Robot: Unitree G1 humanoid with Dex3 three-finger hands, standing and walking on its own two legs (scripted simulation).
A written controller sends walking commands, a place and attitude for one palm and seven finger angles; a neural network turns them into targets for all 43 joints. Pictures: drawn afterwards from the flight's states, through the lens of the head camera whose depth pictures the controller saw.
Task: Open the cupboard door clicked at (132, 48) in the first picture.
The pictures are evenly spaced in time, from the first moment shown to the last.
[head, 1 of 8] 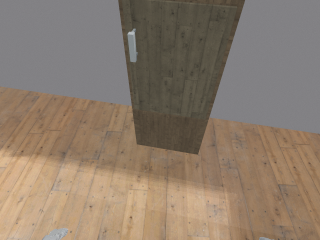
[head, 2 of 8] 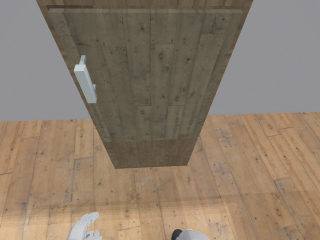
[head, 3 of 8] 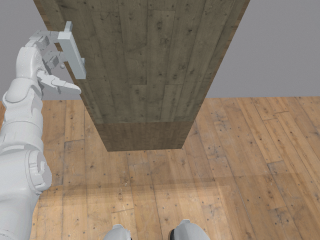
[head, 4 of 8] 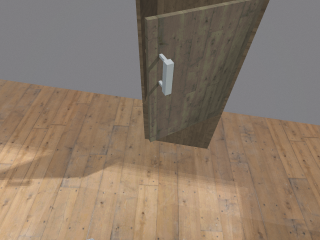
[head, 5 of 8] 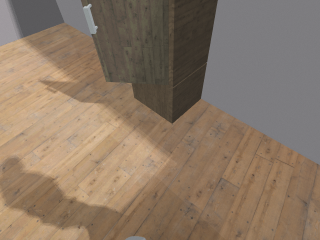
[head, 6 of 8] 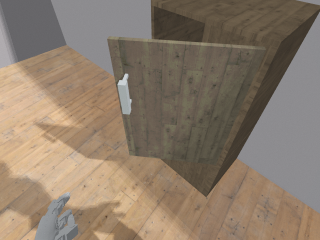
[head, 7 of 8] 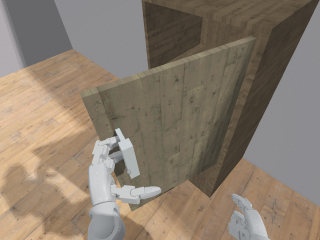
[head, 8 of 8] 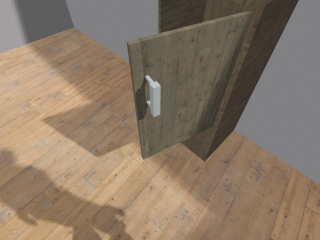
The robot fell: no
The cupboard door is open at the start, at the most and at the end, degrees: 0 75 74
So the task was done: yes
